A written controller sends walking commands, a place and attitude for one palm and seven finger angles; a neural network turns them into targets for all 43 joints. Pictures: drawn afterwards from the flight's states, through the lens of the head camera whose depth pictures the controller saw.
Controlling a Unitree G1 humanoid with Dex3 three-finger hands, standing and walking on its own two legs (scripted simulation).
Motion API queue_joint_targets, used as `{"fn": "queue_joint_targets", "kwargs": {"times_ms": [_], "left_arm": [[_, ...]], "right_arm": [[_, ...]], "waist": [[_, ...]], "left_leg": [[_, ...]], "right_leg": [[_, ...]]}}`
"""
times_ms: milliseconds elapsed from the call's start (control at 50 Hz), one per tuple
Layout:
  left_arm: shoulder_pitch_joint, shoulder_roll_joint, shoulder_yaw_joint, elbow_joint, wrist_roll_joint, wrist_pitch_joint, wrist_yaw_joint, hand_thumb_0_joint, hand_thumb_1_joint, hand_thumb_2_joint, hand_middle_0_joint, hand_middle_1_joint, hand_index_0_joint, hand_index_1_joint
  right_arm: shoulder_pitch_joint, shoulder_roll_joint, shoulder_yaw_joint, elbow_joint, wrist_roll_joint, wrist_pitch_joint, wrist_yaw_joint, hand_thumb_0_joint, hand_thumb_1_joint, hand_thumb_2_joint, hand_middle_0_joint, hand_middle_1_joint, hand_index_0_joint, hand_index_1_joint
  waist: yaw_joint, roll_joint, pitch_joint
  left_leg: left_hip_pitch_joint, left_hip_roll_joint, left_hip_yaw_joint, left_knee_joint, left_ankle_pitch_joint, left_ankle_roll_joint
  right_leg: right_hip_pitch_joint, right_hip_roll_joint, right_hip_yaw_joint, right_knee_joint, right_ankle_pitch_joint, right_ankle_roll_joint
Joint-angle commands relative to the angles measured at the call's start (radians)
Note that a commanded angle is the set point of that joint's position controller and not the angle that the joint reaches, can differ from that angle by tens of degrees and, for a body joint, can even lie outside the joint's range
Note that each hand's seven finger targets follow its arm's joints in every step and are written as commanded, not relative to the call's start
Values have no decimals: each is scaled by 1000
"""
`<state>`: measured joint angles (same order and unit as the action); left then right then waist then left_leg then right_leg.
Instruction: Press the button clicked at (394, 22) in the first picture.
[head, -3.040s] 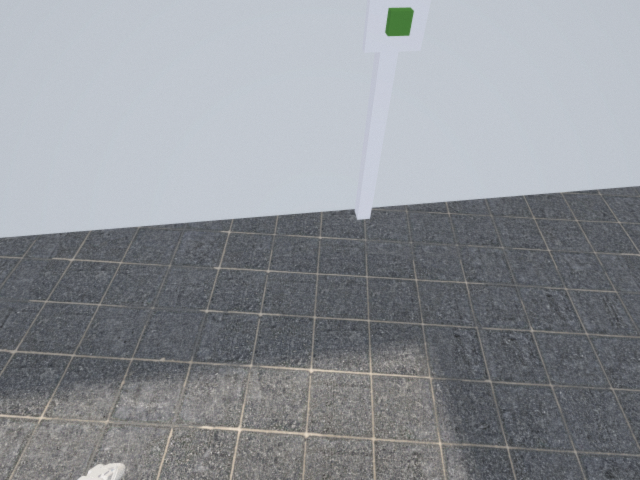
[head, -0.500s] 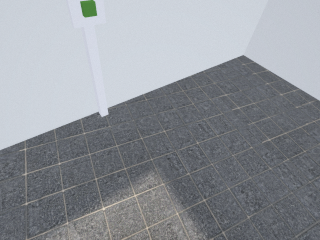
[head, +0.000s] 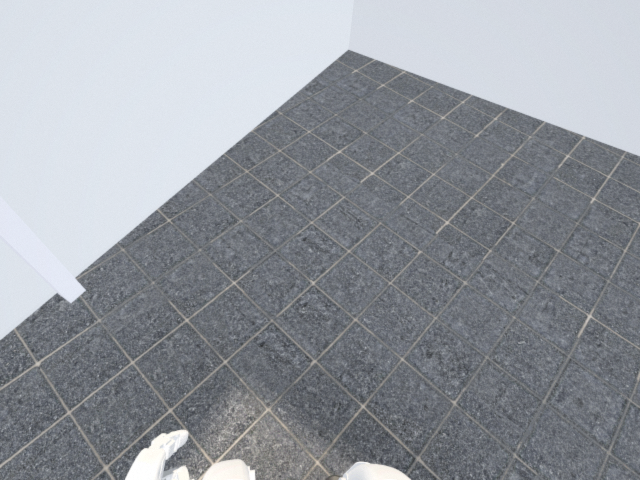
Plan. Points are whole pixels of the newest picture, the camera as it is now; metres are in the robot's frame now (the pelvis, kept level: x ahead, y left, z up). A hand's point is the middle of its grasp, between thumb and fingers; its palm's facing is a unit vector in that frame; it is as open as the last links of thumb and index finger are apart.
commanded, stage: walk to a spot facing it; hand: left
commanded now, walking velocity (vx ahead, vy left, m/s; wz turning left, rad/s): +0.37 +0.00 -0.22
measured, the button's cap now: out of the picture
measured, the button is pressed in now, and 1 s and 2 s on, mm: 0 0 0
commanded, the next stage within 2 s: turn to face it in 0.76 s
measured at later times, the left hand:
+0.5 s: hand (153, 395) +0.26 +0.25 -0.16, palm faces -0.10 -0.98 -0.15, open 7.4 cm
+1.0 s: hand (274, 225) +0.58 +0.08 -0.15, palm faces -0.38 -0.89 -0.23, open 7.4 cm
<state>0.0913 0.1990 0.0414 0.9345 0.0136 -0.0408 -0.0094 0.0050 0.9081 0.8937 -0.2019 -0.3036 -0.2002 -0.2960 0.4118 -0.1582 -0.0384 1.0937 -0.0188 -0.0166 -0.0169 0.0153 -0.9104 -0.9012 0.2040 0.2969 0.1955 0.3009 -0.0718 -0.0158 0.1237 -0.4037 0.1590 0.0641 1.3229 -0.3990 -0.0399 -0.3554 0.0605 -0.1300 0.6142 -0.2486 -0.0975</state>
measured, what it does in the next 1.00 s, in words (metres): walks ahead, turning right: left foot, then right foot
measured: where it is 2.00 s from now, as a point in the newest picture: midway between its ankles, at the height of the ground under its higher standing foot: (341, 366)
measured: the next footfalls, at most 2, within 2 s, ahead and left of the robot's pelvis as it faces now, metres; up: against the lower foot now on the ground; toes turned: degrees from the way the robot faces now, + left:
left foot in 0.28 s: +0.26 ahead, +0.16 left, +0.00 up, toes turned +4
right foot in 0.80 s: +0.46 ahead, -0.15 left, +0.00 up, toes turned -29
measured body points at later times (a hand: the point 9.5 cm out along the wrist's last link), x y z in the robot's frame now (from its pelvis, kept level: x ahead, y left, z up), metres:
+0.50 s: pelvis +0.22 +0.06 +0.02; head +0.23 +0.09 +0.47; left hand +0.26 +0.30 -0.14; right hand +0.23 -0.18 -0.11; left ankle +0.22 +0.16 -0.72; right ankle +0.18 -0.08 -0.62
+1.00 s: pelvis +0.42 -0.06 +0.01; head +0.44 -0.08 +0.46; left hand +0.60 +0.13 -0.13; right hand +0.34 -0.27 -0.15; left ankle +0.46 +0.10 -0.63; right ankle +0.43 -0.13 -0.72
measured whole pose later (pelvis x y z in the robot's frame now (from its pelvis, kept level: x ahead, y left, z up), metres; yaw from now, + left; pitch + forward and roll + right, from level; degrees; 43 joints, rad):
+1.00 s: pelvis +0.42 -0.06 +0.01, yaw -22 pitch -1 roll +0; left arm 0.16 0.18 0.05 1.00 0.02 -0.04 0.01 0.01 0.91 0.89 -0.20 -0.30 -0.20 -0.30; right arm 0.26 -0.16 -0.05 1.03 -0.02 -0.02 -0.02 0.01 -0.91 -0.90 0.20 0.30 0.19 0.30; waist -0.06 0.03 0.07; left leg -0.52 0.16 0.05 1.18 -0.32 -0.05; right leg -0.29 0.03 -0.14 0.52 -0.22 -0.10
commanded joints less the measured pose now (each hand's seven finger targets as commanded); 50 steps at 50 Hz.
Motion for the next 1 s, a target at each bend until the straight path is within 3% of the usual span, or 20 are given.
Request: {"fn": "queue_joint_targets", "kwargs": {"times_ms": [0,100,180,240,260,280,300,340,400,540,640,700,740,760,780,800,860,900,940,980], "left_arm": [[88,139,38,-1,11,-20,15,0,900,900,-200,-300,-200,-300],[152,135,41,25,9,-26,5,0,900,900,-200,-300,-200,-300],[206,154,46,36,11,-22,6,0,900,900,-200,-300,-200,-300],[200,139,48,32,5,-16,6,0,900,900,-200,-300,-200,-300],[220,84,43,16,-2,-15,0,0,900,900,-200,-300,-200,-300],[228,49,31,-3,-3,-22,-4,0,900,900,-200,-300,-200,-300],[174,92,39,-2,9,-18,4,0,900,900,-200,-300,-200,-300],[135,78,45,9,14,-13,-16,0,900,900,-200,-300,-200,-300],[226,27,47,46,20,21,-20,0,900,900,-200,-300,-200,-300],[101,-5,49,1,23,45,-36,0,900,900,-200,-300,-200,-300],[-31,-15,39,-35,18,36,-41,0,900,900,-200,-300,-200,-300],[46,11,45,-18,18,24,-39,0,900,900,-200,-300,-200,-300],[270,66,59,44,23,8,-29,0,900,900,-200,-300,-200,-300],[406,168,85,80,27,-5,-19,0,900,900,-200,-300,-200,-300],[472,284,108,91,16,-13,-4,0,900,900,-200,-300,-200,-300],[445,315,113,85,-11,-5,6,0,900,900,-200,-300,-200,-300],[186,150,57,19,-4,-10,20,0,900,900,-200,-300,-200,-300],[139,104,32,26,5,-26,26,0,900,900,-200,-300,-200,-300],[118,86,20,36,6,-30,30,0,900,900,-200,-300,-200,-300],[117,70,9,39,0,-28,28,0,900,900,-200,-300,-200,-300]], "right_arm": [[51,-62,-15,-87,-11,-4,7,0,-900,-900,200,300,200,300],[-89,-57,-19,-140,-12,-18,30,0,-900,-900,200,300,200,300],[-199,-73,-26,-181,-7,-42,38,0,-900,-900,200,300,200,300],[-73,-130,-40,-142,-9,-57,24,0,-900,-900,200,300,200,300],[55,-220,-60,-110,-23,-66,14,0,-900,-900,200,300,200,300],[138,-296,-71,-96,-27,-58,14,0,-900,-900,200,300,200,300],[109,-247,-58,-88,-20,-54,3,0,-900,-900,200,300,200,300],[-20,-154,-32,-120,-11,-62,2,0,-900,-900,200,300,200,300],[-67,-112,-20,-112,-7,-77,-6,0,-900,-900,200,300,200,300],[15,-111,-31,-65,-4,-81,-12,0,-900,-900,200,300,200,300],[70,-123,-35,-34,-13,-66,-9,0,-900,-900,200,300,200,300],[43,-163,-48,-40,-10,-61,-9,0,-900,-900,200,300,200,300],[3,-193,-52,-59,-1,-56,-4,0,-900,-900,200,300,200,300],[4,-164,-46,-75,13,-54,9,0,-900,-900,200,300,200,300],[29,-77,-30,-116,25,-62,7,0,-900,-900,200,300,200,300],[-54,-107,-31,-140,25,-58,-1,0,-900,-900,200,300,200,300],[-96,-86,-29,-108,-3,-32,-3,0,-900,-900,200,300,200,300],[21,-47,-13,-53,-8,-2,-2,0,-900,-900,200,300,200,300],[75,-25,-7,-28,-5,14,-2,0,-900,-900,200,300,200,300],[37,-20,-1,-37,0,20,0,0,-900,-900,200,300,200,300]], "waist": [[6,-33,-112],[50,-101,-67],[81,-92,-49],[10,10,-95],[-37,197,-180],[-44,379,-215],[-54,292,-178],[10,90,-36],[72,142,-58],[52,148,-16],[14,182,26],[68,183,-45],[180,139,-181],[244,-5,-288],[227,-236,-399],[227,-182,-394],[101,7,-141],[31,-36,-149],[-1,-62,-176],[7,-73,-159]], "left_leg": [[-78,38,-10,-160,82,-18],[-71,1,26,-460,190,-18],[-3,-46,40,-638,166,-1],[301,-66,34,-830,166,15],[504,121,-214,-936,76,83],[580,347,-490,-1076,15,171],[495,363,-518,-1124,-81,178],[320,287,-326,-1146,-38,148],[266,197,-52,-1130,219,98],[380,183,115,-1134,397,127],[424,190,199,-1086,521,124],[478,204,259,-921,859,110],[401,170,297,-593,992,65],[158,126,282,-310,691,27],[-183,-60,194,47,-167,-27],[-238,-47,27,149,-187,-6],[-163,40,-47,47,45,2],[-72,25,-35,-66,77,-4],[-42,4,-33,-169,98,-12],[-38,-10,-27,-257,131,-17]], "right_leg": [[-13,-276,255,-368,134,-101],[0,-227,265,-385,-21,-92],[72,-254,325,-341,-11,-86],[-2,-186,273,-117,70,-34],[-146,-82,183,169,10,17],[-305,-13,76,467,-316,56],[-342,-67,159,615,-276,55],[-361,-150,159,653,-111,59],[-280,-165,141,626,-1,88],[-389,-195,59,406,93,122],[-296,-148,-18,138,77,90],[-143,-77,-62,60,18,39],[188,-11,-107,-41,74,7],[490,-149,64,-76,131,-34],[710,-465,595,-148,358,-170],[624,-511,666,-260,385,-207],[172,-394,376,-315,313,-105],[73,-335,210,-313,479,-67],[73,-305,114,-306,540,-52],[72,-300,69,-314,537,-43]]}}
